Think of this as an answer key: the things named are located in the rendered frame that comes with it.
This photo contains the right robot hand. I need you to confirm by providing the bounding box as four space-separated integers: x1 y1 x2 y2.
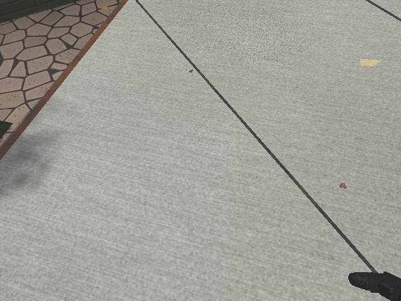
348 272 401 301

